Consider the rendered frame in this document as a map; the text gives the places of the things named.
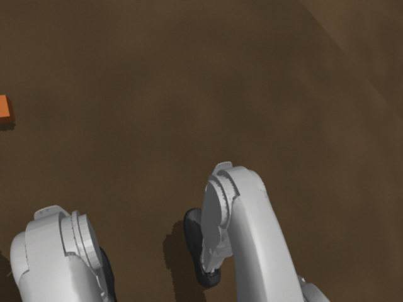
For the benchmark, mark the right robot hand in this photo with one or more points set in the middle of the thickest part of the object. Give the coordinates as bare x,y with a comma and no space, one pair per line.
310,292

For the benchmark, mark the left robot foot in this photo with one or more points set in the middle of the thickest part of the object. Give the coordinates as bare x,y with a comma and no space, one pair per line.
110,280

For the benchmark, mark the small box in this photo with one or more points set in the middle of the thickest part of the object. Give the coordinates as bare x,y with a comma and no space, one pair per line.
6,110

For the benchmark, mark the right robot foot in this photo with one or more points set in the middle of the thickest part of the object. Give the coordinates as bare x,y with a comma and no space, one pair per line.
194,239

